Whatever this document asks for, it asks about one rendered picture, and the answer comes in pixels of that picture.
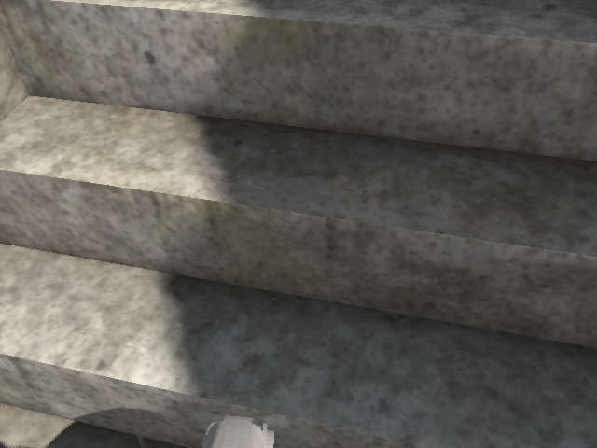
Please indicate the robot left thigh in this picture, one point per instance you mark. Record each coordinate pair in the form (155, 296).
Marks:
(239, 432)

